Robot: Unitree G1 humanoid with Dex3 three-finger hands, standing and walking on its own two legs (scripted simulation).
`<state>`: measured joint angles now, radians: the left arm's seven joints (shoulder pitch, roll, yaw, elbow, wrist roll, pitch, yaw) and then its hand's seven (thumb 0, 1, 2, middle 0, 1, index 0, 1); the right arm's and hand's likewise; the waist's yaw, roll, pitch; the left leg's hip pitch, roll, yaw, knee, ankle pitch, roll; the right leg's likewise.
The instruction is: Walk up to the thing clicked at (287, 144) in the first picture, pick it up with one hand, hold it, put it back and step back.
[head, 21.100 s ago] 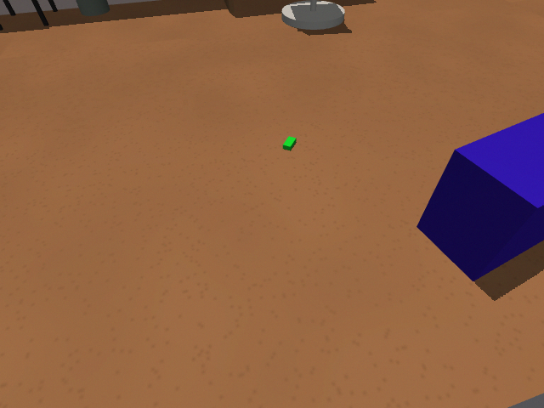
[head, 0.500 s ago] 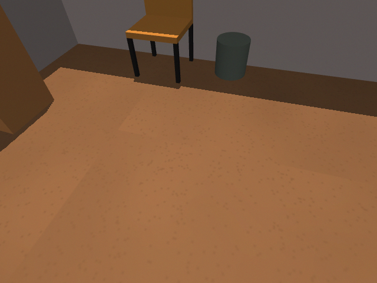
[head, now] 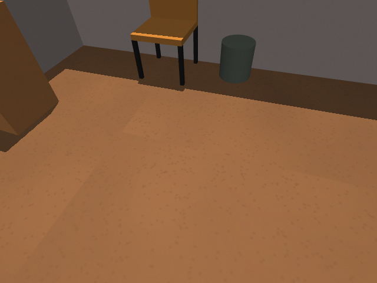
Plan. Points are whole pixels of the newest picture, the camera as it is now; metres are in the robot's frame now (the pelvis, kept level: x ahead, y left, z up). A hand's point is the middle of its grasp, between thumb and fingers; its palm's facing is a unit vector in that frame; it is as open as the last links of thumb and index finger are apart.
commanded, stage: stand
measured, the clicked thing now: out of the picture -1.12 -0.92 -0.77
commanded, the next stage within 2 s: walk up in 0.44 s
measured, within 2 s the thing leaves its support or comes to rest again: neither
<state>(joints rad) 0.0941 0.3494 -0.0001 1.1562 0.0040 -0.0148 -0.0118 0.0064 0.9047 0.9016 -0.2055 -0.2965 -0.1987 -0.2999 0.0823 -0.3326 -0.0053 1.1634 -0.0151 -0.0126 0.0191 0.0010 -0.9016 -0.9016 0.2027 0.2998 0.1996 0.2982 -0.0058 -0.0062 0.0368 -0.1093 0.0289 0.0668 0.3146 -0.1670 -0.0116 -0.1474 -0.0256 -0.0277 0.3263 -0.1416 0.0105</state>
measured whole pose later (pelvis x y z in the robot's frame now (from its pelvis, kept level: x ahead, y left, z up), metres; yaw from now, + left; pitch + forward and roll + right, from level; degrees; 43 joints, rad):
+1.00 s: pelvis +0.00 +0.08 +0.00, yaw -35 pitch -1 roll -2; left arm 0.24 0.45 0.07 0.80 0.03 0.07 -0.06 0.01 0.91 0.90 -0.20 -0.30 -0.20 -0.30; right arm 0.22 -0.39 -0.09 0.79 -0.03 0.01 0.04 0.00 -0.90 -0.90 0.20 0.30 0.20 0.30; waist -0.04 -0.01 0.13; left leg -0.16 0.05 0.17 0.45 -0.27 0.05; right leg -0.40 -0.01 0.03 0.85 -0.35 0.03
